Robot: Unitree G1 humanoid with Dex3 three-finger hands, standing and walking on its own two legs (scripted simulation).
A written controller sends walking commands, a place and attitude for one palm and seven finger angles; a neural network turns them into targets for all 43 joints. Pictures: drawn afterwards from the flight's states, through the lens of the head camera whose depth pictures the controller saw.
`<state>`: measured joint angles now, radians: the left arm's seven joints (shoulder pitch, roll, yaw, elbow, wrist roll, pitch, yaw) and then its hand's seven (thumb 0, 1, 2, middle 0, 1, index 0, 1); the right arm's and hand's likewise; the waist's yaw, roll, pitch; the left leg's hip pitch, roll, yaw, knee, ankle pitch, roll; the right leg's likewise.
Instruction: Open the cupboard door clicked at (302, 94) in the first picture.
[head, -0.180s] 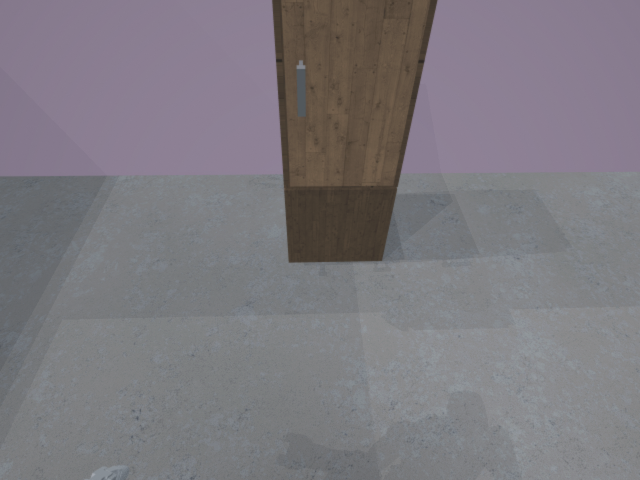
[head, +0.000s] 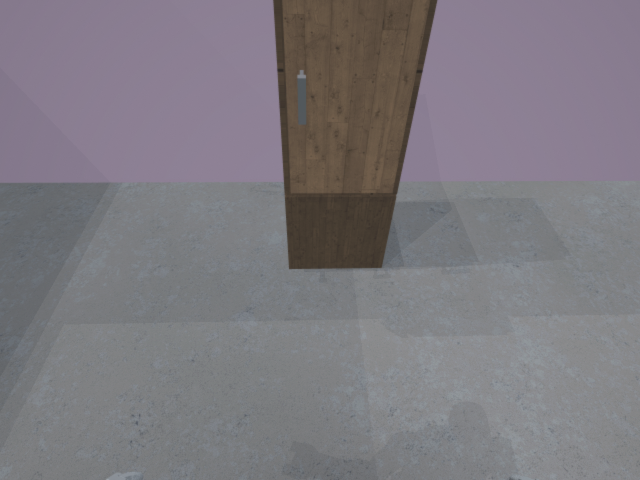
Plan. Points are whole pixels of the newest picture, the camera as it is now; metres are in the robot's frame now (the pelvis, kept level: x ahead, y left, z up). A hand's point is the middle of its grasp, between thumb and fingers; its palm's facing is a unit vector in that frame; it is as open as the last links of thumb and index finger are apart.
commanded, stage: stand and wait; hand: left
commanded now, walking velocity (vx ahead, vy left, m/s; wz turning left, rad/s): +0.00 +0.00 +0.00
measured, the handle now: (302, 97) +1.03 +0.11 +0.00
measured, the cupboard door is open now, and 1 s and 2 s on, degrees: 0 0 0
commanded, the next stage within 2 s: look at it before walking up in 0.64 s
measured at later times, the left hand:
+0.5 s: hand out of the picture +0.05 +0.24 -0.15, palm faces -0.04 -0.94 -0.33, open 7.4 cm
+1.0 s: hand out of the picture +0.06 +0.24 -0.15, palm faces -0.04 -0.95 -0.32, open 7.4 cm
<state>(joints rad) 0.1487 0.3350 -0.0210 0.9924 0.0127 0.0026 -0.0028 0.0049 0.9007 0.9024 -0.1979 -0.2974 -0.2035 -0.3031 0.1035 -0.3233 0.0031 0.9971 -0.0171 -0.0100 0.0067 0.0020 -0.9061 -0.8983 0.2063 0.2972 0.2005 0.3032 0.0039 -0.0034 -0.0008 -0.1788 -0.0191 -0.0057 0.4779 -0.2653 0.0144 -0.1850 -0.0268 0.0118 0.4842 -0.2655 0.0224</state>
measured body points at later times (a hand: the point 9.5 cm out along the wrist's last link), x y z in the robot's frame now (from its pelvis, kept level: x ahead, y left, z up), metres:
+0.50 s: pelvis -0.02 -0.01 +0.01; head -0.02 -0.01 +0.45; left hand +0.05 +0.28 -0.13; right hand +0.05 -0.31 -0.13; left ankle +0.00 +0.11 -0.74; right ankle +0.00 -0.13 -0.74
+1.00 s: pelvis -0.01 -0.01 +0.01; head -0.01 +0.00 +0.46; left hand +0.06 +0.28 -0.13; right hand +0.06 -0.30 -0.13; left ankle +0.00 +0.11 -0.74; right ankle +0.00 -0.13 -0.74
